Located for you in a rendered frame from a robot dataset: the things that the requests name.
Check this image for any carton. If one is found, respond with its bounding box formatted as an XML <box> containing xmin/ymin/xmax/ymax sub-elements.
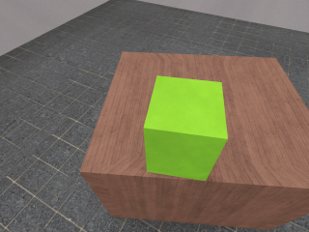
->
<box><xmin>143</xmin><ymin>75</ymin><xmax>228</xmax><ymax>181</ymax></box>

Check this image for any pedestal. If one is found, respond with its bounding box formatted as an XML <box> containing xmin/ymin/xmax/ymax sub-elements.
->
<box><xmin>79</xmin><ymin>51</ymin><xmax>309</xmax><ymax>230</ymax></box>

